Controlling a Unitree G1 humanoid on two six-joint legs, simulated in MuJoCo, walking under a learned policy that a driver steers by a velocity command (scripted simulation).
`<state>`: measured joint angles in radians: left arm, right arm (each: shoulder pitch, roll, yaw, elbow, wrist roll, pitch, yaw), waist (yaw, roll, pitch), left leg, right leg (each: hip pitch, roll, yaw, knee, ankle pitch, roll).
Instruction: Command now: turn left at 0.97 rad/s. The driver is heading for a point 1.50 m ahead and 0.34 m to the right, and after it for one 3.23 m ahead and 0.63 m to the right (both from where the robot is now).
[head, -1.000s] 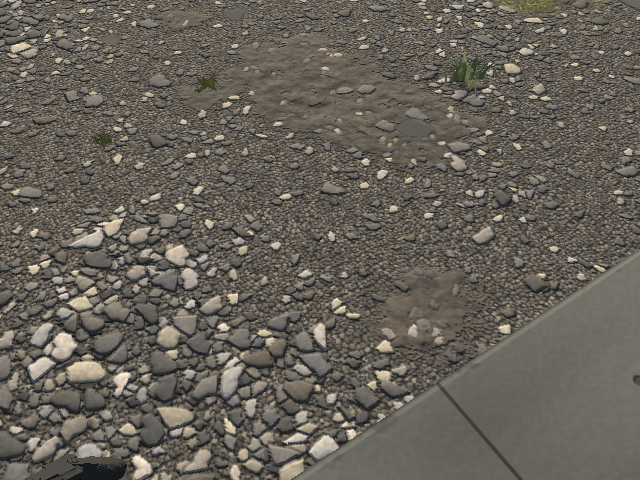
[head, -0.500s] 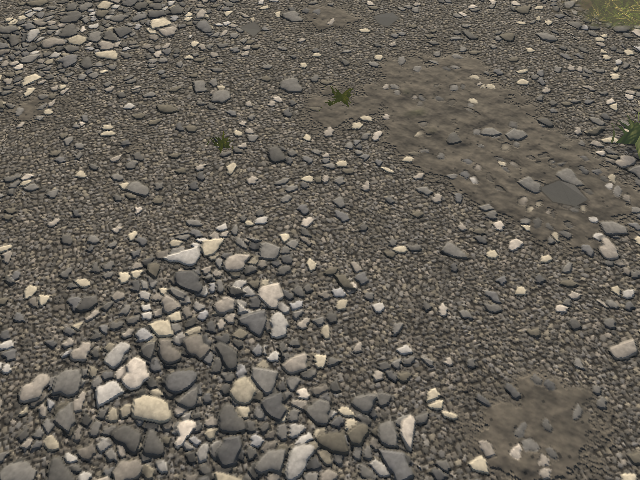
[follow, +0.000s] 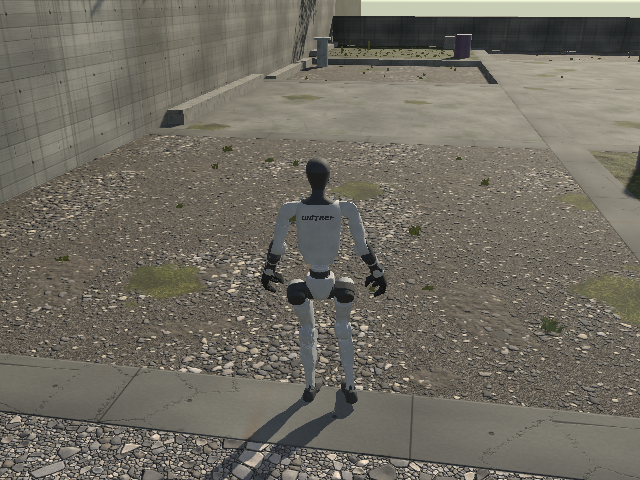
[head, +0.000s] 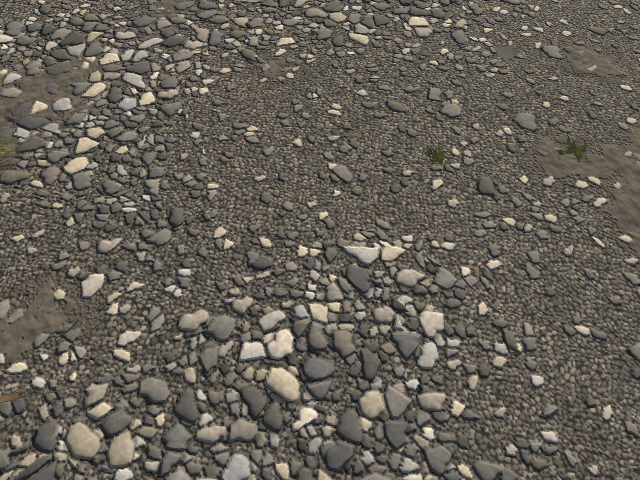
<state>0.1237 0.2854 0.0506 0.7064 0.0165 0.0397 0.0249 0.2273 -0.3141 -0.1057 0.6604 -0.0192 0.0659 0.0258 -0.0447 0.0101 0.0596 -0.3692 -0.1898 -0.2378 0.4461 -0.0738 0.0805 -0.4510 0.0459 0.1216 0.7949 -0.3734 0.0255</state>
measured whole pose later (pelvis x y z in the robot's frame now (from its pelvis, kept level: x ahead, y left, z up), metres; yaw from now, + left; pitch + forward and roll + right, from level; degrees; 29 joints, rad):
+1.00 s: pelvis -0.01 -0.08 +0.00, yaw -29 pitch +1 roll +1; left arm 0.20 0.33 0.07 0.64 0.00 0.07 -0.02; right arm 0.19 -0.32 -0.04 0.68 -0.03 0.04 -0.01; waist 0.00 0.05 0.10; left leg -0.50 0.04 -0.02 1.08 -0.41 -0.06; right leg -0.28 0.11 0.07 0.49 -0.21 -0.09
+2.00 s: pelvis +0.48 -0.09 -0.01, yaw +7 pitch +2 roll -2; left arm 0.38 0.33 0.05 0.81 0.03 -0.07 0.00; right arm 0.17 -0.34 -0.03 0.74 -0.06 -0.06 0.05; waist 0.04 0.03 0.00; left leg -0.48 -0.04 -0.05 1.22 -0.35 0.09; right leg -0.29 0.05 0.01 0.53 -0.28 -0.03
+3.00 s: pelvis +1.37 -0.20 -0.02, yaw -42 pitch +2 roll +0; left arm 0.45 0.35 0.08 0.83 0.00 -0.06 -0.01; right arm -0.02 -0.28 0.03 0.56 -0.03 -0.06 0.02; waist 0.12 -0.01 0.04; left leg -0.62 0.06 -0.06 0.55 0.01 -0.02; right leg 0.13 0.16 0.28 0.34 -0.44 -0.16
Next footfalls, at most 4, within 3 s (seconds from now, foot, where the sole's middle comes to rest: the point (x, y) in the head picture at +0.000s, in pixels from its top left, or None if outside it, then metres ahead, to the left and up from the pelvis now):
0.10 right None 0.08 -0.13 -0.77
0.44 left None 0.00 0.07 -0.77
0.82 right None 0.01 -0.16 -0.77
1.46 left None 0.10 0.01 -0.77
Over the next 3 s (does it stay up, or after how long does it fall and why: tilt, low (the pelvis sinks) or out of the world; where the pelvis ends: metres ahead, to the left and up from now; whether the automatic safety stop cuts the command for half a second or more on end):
stays up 1.37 -0.20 -0.02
